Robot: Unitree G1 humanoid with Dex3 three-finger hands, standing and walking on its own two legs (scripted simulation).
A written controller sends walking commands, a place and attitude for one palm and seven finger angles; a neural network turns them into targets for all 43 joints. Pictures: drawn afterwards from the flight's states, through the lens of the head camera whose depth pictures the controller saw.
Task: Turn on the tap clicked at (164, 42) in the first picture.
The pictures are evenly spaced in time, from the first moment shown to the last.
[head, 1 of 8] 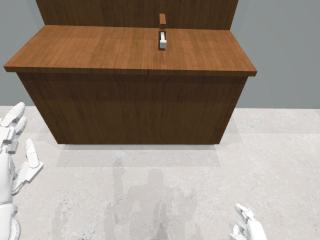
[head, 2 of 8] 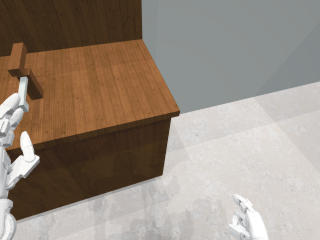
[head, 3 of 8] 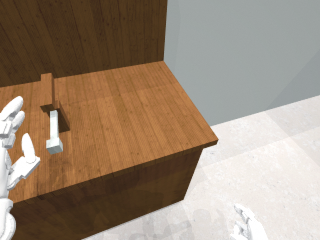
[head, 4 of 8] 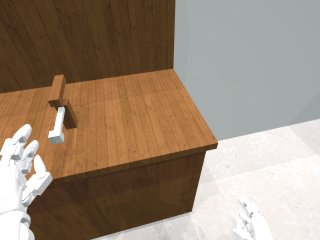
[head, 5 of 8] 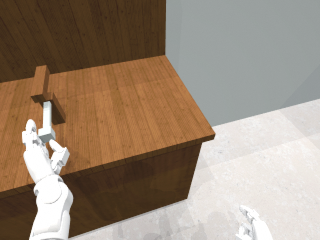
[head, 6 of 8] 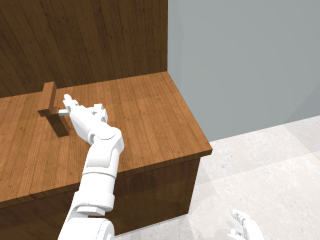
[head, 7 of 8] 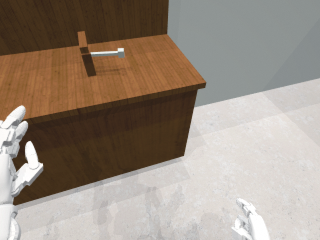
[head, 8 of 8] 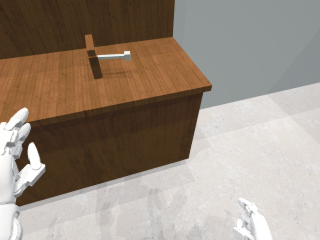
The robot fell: no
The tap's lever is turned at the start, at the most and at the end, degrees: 0 79 79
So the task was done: yes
